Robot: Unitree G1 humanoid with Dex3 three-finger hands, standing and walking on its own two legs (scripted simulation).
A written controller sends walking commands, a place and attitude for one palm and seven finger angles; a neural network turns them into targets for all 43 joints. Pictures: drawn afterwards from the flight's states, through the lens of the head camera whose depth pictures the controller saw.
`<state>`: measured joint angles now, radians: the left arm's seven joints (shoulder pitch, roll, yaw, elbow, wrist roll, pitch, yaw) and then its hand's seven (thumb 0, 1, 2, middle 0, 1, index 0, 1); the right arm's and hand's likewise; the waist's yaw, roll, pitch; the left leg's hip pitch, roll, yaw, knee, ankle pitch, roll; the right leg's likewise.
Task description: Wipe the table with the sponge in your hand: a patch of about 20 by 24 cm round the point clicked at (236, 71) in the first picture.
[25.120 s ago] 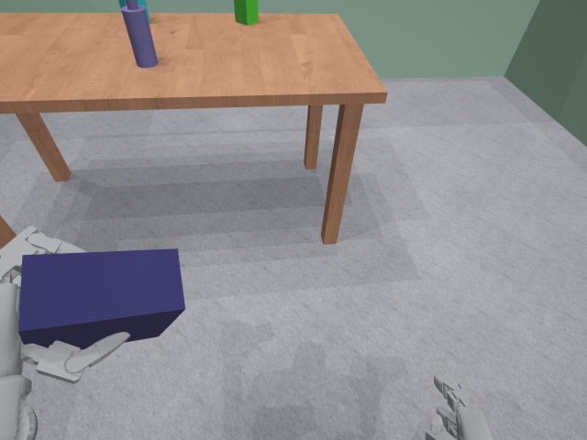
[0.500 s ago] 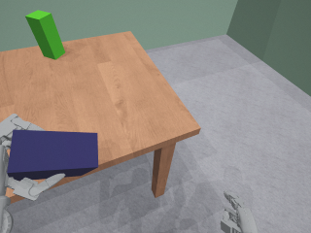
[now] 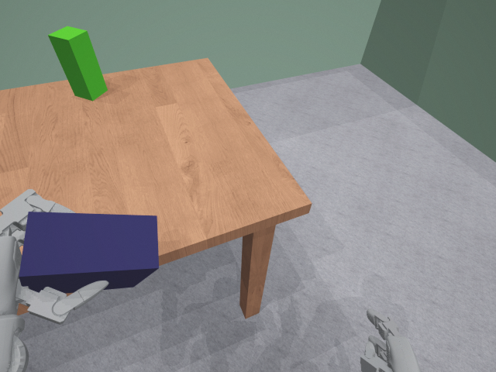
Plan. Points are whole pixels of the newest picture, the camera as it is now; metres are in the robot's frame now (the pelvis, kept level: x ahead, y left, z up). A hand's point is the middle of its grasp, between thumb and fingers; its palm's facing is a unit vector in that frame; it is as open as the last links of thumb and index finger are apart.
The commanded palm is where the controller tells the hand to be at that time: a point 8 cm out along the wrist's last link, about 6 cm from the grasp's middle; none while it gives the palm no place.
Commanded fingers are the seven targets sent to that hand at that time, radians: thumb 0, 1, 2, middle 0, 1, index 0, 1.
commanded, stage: come to a stop and stand still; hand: left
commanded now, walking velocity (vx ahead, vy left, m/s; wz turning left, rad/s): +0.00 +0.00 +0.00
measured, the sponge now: (110, 255) +0.23 +0.20 +0.13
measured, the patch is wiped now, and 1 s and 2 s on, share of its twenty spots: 0.00 0.00 0.00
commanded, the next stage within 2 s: look again from close up in 0.02 s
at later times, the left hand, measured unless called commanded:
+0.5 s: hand (50, 254) +0.22 +0.27 +0.14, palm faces +0.33 -0.86 -0.39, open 10.4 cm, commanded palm +0.16 +0.29 +0.17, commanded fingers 0.00 0.10 1.30 -1.20 -1.60 -1.20 -1.60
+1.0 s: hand (26, 212) +0.25 +0.29 +0.18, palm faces +0.44 -0.81 -0.39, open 10.4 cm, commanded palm +0.16 +0.29 +0.17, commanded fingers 0.00 0.10 1.30 -1.20 -1.60 -1.20 -1.60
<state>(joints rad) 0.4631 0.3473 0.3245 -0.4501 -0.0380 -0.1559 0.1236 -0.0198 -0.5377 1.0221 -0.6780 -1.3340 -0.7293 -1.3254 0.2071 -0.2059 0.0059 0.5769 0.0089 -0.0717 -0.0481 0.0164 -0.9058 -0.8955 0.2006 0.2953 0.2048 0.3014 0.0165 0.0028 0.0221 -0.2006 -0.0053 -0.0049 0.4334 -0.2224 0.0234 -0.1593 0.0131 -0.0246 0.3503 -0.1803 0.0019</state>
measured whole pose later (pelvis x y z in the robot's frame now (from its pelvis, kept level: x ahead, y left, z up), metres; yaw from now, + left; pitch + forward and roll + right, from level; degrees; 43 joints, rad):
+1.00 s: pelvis -0.01 +0.02 -0.01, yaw -2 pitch +0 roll -1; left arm 0.23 0.42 0.47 -0.37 -0.03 -0.24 0.08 -0.02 -0.54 1.02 -0.68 -1.33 -0.73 -1.32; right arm 0.18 -0.19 0.02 0.55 0.00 -0.16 0.03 0.02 -0.90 -0.90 0.20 0.30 0.21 0.30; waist 0.04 -0.02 0.07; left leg -0.26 -0.02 0.04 0.51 -0.25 0.05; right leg -0.24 0.00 0.02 0.44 -0.20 0.03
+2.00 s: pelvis +0.00 +0.01 -0.01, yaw +1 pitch -1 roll +0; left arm 0.11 0.48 0.38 -0.28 -0.01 -0.06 0.04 -0.02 -0.54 1.02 -0.68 -1.33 -0.73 -1.32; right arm 0.22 -0.21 0.05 0.60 -0.02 -0.11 -0.01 0.02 -0.90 -0.90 0.20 0.30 0.21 0.30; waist 0.06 -0.02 0.04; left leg -0.23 -0.04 0.00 0.48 -0.24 0.03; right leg -0.21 -0.01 0.01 0.48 -0.25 0.00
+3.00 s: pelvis +0.01 -0.02 -0.01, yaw +1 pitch -2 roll +1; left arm 0.29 0.59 0.19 -0.46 0.45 0.33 0.06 -0.02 -0.54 1.03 -0.68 -1.32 -0.73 -1.31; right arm 0.12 -0.28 0.02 0.62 0.03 0.00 -0.10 0.02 -0.91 -0.90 0.20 0.30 0.20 0.30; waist 0.09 0.09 0.00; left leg -0.20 -0.01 -0.01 0.51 -0.28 0.00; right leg -0.20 0.03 0.00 0.53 -0.30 -0.03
